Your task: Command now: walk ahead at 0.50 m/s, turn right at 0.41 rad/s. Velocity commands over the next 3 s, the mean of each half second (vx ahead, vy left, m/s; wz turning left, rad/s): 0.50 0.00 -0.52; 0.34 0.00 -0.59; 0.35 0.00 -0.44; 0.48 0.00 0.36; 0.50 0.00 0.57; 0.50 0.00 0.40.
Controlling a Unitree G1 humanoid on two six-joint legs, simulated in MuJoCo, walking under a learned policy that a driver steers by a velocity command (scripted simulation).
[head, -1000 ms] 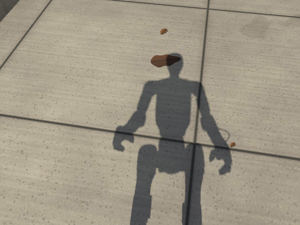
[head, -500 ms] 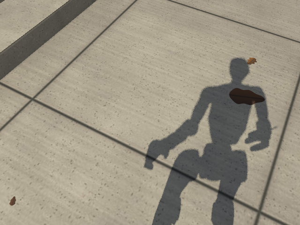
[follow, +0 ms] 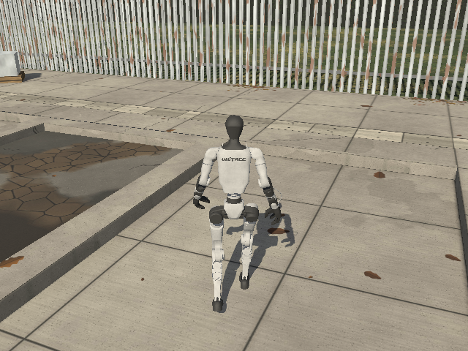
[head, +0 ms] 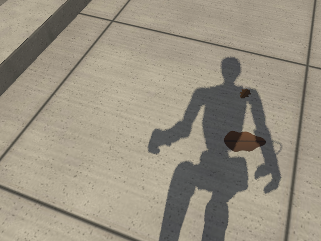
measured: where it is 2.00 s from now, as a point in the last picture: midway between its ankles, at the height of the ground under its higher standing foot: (233, 164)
